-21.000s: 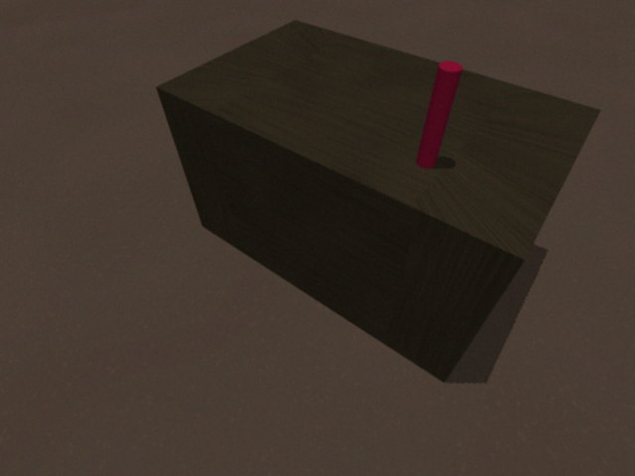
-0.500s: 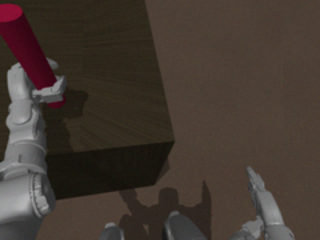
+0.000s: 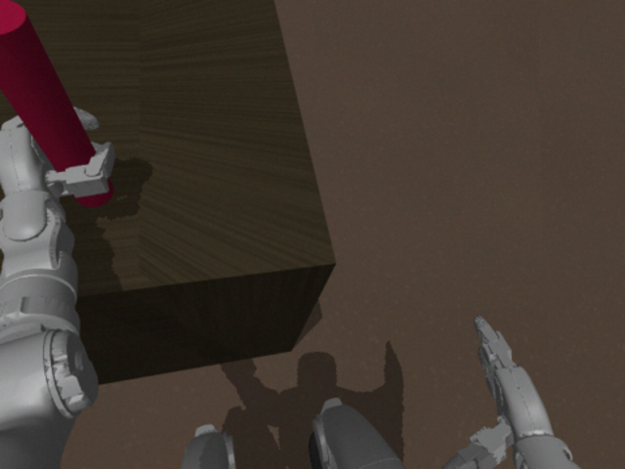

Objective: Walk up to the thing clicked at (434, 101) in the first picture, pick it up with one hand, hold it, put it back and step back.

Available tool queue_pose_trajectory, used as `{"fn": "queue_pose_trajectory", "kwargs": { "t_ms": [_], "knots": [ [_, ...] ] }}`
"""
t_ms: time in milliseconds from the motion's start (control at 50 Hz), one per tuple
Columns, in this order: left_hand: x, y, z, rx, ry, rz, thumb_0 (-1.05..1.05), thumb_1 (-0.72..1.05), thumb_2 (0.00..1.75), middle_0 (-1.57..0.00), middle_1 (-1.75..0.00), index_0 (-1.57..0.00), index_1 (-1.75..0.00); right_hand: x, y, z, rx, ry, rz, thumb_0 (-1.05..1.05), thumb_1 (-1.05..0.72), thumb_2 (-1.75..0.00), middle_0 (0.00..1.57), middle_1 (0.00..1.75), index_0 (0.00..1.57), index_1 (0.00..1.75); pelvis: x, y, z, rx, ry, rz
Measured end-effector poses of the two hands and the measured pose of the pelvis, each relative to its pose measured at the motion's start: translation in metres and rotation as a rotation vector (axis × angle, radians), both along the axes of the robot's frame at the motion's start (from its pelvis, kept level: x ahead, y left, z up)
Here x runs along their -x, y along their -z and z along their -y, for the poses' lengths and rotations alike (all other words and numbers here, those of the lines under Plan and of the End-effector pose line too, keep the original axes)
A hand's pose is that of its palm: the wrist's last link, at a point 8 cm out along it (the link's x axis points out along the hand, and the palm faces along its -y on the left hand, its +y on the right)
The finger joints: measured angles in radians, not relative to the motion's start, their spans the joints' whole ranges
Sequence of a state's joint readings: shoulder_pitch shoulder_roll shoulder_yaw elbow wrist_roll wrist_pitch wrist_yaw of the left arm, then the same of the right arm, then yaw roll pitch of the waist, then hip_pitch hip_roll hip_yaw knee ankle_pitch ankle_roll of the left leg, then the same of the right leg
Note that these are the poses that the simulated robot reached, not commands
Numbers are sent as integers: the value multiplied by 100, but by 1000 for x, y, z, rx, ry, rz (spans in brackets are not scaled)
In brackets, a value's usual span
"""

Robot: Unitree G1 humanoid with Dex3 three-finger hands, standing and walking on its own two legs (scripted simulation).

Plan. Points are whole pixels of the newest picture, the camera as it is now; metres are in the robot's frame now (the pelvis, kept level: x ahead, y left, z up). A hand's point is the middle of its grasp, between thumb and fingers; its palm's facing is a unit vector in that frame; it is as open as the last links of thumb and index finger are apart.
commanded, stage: lower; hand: left
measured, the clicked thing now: (56, 127) +0.52 +0.20 +0.09
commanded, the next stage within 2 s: loosen in 0.16 s
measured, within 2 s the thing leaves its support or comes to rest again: neither
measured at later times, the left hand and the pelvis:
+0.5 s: hand (86, 158) +0.52 +0.19 +0.04, palm faces +0.16 -0.99 +0.00, open 6.8 cm; pelvis -0.01 +0.00 -0.01, yaw +0 degrees
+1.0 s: hand (85, 156) +0.52 +0.19 +0.04, palm faces +0.16 -0.99 +0.00, open 16.4 cm; pelvis -0.01 +0.00 -0.01, yaw +0 degrees
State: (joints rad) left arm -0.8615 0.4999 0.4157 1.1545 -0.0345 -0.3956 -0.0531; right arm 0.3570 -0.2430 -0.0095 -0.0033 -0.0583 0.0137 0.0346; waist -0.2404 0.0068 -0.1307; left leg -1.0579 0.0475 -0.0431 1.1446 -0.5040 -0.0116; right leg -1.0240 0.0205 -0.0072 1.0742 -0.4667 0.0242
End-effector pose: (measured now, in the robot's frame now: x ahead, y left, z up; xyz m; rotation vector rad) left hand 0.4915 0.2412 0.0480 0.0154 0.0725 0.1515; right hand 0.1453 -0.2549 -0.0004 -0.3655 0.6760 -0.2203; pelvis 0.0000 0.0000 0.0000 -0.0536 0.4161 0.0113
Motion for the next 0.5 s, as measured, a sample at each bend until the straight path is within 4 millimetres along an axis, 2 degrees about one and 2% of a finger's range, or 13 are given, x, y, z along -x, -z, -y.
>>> {"fn": "queue_pose_trajectory", "kwargs": {
  "t_ms": [340,420,500],
  "knots": [
    [-1,6,0,-5,4,21,-2,-3,121,-91,-117,-96,-119,1,1,0,14,-22,5,-1,51,-6,6,5,6,6,2,7,1,4,-4,-16],
    [0,7,-1,11,-9,29,-1,-3,113,-93,-113,-98,-114,3,1,0,13,-20,13,-1,50,-6,6,5,6,6,5,9,1,4,-3,-15],
    [0,8,-1,15,-14,36,-1,-6,96,-97,-106,-102,-107,6,0,0,22,-19,16,-1,50,-5,6,5,6,6,8,11,1,3,-3,-17]
  ]
}}
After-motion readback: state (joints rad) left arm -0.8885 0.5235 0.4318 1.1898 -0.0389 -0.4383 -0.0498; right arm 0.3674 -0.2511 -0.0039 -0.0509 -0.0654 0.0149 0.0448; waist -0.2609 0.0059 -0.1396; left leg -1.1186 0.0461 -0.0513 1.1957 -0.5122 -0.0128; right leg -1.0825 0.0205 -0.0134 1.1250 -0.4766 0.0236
